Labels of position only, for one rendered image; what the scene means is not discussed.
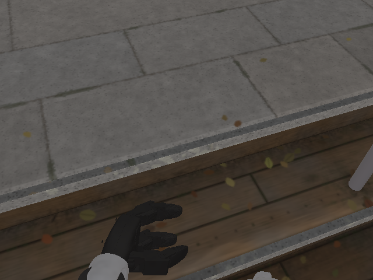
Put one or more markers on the robot left hand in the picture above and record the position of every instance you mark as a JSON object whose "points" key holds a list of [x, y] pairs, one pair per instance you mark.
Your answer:
{"points": [[137, 248]]}

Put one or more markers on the robot left forearm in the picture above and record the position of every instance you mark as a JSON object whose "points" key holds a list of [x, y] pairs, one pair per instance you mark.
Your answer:
{"points": [[106, 267]]}

